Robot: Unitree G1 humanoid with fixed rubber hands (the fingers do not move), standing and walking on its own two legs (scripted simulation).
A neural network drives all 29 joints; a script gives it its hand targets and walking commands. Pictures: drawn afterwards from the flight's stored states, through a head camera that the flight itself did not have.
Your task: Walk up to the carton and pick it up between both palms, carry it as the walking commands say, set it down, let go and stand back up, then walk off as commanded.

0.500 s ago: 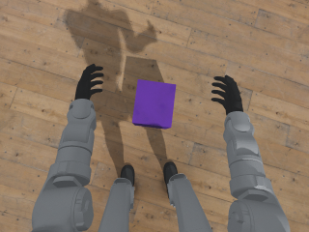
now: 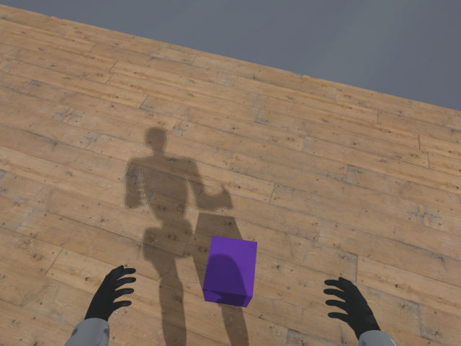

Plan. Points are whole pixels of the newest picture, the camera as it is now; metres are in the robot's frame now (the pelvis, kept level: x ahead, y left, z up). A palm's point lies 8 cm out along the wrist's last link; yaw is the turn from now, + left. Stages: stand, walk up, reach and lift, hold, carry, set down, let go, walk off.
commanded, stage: let go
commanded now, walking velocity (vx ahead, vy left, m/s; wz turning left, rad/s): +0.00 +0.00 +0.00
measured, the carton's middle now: (230, 272) +0.41 -0.03 -0.65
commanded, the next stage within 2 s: stand in 0.54 s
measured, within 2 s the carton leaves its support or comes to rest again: neither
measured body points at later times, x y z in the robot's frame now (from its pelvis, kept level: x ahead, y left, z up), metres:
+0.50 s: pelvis +0.01 +0.00 +0.01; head +0.02 +0.00 +0.46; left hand +0.18 +0.24 -0.07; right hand +0.19 -0.23 -0.07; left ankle -0.01 +0.12 -0.73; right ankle -0.01 -0.12 -0.73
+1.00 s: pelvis +0.00 +0.00 +0.00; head +0.00 -0.01 +0.45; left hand +0.12 +0.28 -0.10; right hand +0.13 -0.28 -0.10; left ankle -0.01 +0.12 -0.73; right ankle -0.01 -0.12 -0.73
